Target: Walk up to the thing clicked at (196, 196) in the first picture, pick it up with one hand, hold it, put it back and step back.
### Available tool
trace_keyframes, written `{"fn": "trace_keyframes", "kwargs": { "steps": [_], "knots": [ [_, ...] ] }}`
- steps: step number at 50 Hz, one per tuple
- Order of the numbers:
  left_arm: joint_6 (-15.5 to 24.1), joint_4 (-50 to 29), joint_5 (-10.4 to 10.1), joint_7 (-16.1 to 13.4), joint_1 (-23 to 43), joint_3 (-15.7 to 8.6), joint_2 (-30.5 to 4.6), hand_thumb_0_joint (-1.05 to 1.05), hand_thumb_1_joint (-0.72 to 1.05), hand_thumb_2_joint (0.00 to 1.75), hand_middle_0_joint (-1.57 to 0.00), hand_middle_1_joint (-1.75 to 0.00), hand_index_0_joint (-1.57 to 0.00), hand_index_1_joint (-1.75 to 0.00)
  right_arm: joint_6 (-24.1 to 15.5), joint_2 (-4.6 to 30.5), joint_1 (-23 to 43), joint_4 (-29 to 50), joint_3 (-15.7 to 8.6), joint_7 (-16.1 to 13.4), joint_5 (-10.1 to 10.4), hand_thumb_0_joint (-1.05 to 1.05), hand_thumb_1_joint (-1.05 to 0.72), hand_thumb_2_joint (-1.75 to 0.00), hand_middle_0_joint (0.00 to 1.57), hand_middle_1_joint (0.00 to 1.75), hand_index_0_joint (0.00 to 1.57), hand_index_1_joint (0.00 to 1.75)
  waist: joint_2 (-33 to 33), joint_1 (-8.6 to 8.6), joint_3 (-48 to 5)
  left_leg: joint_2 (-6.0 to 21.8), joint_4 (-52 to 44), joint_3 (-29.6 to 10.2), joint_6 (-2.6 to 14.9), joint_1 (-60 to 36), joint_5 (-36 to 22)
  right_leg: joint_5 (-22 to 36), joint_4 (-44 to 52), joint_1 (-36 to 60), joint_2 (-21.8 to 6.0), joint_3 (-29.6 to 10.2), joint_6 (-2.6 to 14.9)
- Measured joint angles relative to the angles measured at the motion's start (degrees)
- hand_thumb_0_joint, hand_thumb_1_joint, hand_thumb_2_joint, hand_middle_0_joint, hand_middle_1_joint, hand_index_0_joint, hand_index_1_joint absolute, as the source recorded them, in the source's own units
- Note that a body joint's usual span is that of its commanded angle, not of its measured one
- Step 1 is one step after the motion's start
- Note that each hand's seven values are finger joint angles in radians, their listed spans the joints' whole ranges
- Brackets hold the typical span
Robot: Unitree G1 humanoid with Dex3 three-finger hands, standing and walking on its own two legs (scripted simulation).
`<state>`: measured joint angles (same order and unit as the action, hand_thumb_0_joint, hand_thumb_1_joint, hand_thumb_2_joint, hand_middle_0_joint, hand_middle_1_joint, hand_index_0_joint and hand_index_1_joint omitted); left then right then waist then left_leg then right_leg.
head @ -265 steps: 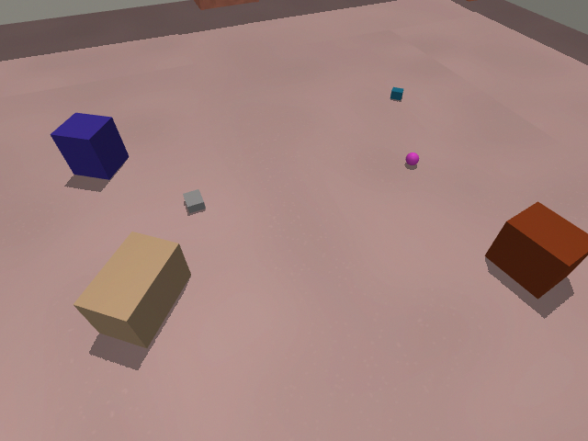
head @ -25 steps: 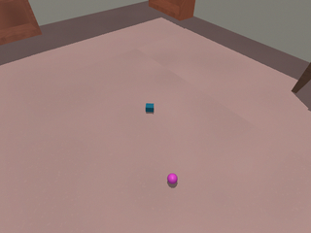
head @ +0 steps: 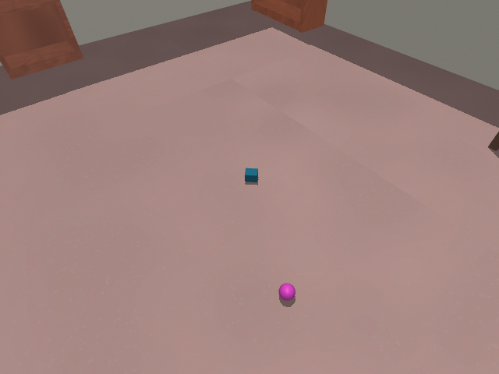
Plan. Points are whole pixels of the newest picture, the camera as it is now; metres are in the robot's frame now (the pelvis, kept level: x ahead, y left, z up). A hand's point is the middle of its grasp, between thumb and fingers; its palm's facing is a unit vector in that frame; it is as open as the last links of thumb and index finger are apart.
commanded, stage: walk up
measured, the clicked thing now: out of the picture -0.02 +0.87 -0.76
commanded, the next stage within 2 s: stand in 0.12 s
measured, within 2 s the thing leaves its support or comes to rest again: neither
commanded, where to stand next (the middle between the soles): +0.04 +0.00 m, yaw +1 degrees
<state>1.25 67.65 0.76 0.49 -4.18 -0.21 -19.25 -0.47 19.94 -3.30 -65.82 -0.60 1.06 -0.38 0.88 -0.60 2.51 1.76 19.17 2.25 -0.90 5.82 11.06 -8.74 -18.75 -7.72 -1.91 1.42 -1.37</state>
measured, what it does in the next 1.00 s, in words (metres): stands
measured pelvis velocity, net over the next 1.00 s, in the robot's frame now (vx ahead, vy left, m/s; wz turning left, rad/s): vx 0.00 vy -0.01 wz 0.00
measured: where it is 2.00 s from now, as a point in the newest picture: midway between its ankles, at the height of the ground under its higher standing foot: outside the picture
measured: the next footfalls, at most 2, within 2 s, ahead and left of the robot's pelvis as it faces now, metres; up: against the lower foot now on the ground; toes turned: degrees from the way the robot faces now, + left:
none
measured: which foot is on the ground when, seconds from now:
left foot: down 0.00-1.00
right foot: down 0.00-1.00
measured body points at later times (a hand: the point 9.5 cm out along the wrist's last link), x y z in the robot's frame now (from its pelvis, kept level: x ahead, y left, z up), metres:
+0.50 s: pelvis +0.00 -0.01 +0.00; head +0.00 -0.01 +0.45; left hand +0.09 +0.29 -0.13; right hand +0.08 -0.31 -0.13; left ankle -0.01 +0.13 -0.75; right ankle +0.02 -0.13 -0.75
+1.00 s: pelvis +0.00 -0.01 +0.00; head +0.00 -0.01 +0.45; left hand +0.07 +0.29 -0.13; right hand +0.07 -0.31 -0.14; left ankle -0.01 +0.13 -0.75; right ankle +0.02 -0.13 -0.75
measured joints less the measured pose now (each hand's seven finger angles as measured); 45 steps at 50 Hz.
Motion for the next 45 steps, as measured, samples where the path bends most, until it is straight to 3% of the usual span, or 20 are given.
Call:
{"fn": "trace_keyframes", "kwargs": {
  "steps": [17, 45],
  "knots": [
    [-0.3, -1.3, -0.1, -0.1, 0.3, -0.1, -0.4, 0.00, 0.90, 0.89, -0.21, -0.30, -0.20, -0.30, 0.1, 0.2, -1.3, -0.6, 0.0, -0.4, -0.3, 0.00, -0.91, -0.90, 0.20, 0.30, 0.20, 0.30, -0.8, 0.99, 0.7, 0.0, -1.4, -0.1, -0.31, -0.9, -0.6, 0.1, 0.5, 0.5, 0.1, 0.1, 0.22],
    [-0.5, -2.0, 0.1, 0.1, -2.4, 0.2, -0.7, 0.00, 0.90, 0.89, -0.21, -0.30, -0.20, -0.30, 0.4, 0.3, -2.9, 0.0, 0.1, 0.0, -0.5, 0.00, -0.91, -0.90, 0.20, 0.30, 0.20, 0.30, -0.3, 0.58, 0.3, 0.8, -0.5, -0.4, -0.86, -0.1, -0.6, 0.2, 0.0, 0.0, 0.8, 0.4, 0.88]
  ]
}}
